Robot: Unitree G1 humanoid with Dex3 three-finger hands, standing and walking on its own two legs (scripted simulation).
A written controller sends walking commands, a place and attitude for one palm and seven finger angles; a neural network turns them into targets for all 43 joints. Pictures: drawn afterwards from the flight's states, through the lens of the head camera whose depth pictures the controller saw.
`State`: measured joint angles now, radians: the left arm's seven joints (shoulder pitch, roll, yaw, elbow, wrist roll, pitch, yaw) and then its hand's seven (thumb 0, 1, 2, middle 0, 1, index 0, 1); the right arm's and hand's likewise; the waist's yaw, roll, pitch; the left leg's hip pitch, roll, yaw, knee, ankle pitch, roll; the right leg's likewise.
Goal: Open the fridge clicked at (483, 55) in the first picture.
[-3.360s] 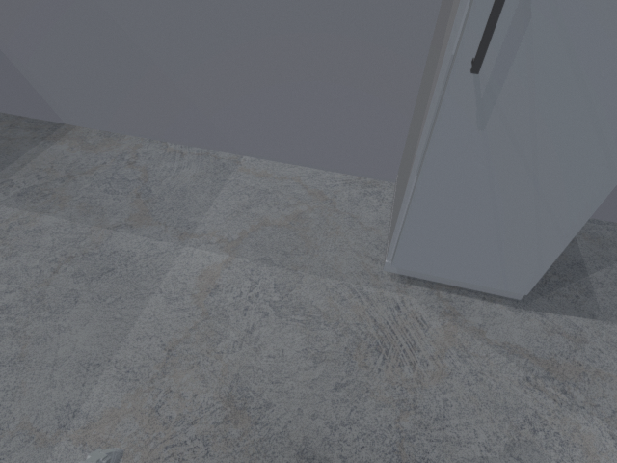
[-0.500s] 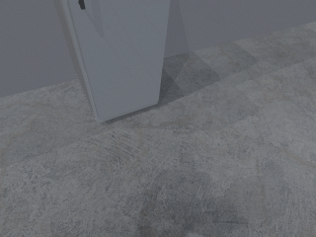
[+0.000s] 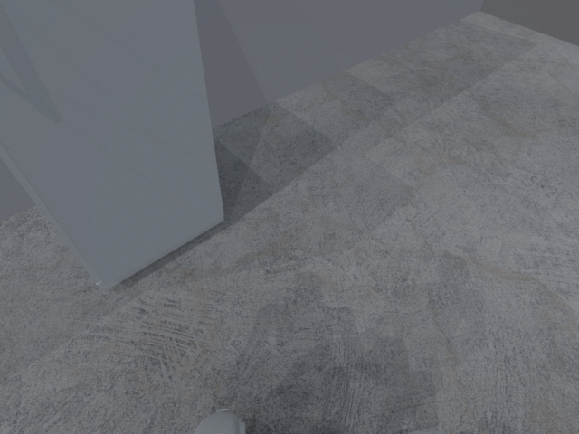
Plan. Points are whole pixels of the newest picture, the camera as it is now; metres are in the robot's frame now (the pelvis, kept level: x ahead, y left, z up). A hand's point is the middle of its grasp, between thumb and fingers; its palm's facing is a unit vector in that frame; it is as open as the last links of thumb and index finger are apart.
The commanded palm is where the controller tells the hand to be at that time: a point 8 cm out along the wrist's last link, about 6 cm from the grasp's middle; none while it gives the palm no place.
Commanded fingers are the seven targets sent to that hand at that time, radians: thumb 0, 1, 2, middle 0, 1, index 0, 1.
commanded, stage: walk to a spot facing it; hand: left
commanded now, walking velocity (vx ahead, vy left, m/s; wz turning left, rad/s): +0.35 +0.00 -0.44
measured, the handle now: out of the picture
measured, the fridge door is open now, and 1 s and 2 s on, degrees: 0 0 0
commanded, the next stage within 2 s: turn to face it in 0.44 s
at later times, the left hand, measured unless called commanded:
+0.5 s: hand (215, 309) +0.35 +0.16 -0.16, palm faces -0.27 -0.95 -0.17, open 7.3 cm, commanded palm none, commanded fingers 0.00 0.90 0.90 -0.20 -0.30 -0.20 -0.30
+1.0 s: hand (236, 284) +0.41 +0.13 -0.16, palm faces -0.10 -0.98 -0.16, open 7.3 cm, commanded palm none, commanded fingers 0.00 0.90 0.90 -0.20 -0.30 -0.20 -0.30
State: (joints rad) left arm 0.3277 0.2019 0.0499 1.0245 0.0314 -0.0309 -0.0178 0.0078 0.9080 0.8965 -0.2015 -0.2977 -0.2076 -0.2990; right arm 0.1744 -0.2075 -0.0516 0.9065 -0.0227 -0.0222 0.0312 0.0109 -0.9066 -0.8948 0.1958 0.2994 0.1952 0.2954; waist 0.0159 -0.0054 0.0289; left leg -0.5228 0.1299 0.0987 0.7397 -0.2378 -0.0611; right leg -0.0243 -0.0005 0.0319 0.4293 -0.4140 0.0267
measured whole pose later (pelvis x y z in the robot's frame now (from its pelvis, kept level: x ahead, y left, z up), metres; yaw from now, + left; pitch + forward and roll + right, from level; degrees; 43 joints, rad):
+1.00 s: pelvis +0.28 -0.02 +0.00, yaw -8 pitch -1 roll -1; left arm 0.14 0.15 0.05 0.95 0.03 0.00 0.02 0.00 0.92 0.90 -0.20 -0.30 -0.21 -0.30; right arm 0.25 -0.16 -0.05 1.00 -0.02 0.06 0.00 0.01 -0.92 -0.89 0.20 0.30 0.20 0.30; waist -0.01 -0.01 0.03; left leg -0.38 0.11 0.11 0.83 -0.44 -0.04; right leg -0.28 -0.07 -0.33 0.54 -0.24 -0.07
